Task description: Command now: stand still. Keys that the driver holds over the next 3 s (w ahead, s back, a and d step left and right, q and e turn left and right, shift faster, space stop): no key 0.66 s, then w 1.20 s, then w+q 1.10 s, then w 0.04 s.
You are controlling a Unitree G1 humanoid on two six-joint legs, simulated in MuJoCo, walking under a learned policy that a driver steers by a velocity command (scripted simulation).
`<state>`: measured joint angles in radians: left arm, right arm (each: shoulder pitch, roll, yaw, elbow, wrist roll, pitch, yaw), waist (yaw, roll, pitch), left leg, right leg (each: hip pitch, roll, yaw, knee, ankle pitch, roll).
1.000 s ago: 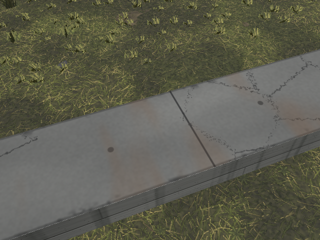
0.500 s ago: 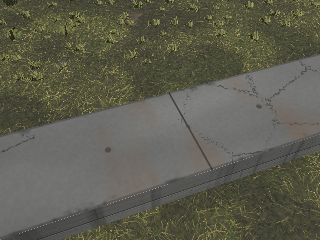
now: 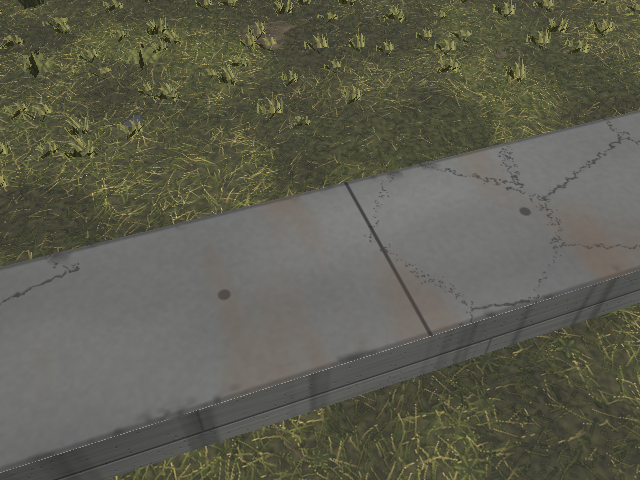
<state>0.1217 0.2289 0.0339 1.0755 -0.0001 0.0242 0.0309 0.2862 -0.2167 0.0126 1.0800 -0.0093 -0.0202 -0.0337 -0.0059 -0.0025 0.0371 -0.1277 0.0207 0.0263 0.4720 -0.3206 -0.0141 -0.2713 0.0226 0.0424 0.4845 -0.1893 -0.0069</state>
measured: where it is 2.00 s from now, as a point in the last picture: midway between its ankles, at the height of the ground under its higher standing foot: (347, 397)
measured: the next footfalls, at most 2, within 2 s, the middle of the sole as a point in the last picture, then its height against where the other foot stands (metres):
left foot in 1.38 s outside the picture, level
right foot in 2.00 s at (404, 292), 0.16 m higher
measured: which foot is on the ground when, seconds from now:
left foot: down 0.00-0.94, up 0.96-1.00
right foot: down 0.00-1.00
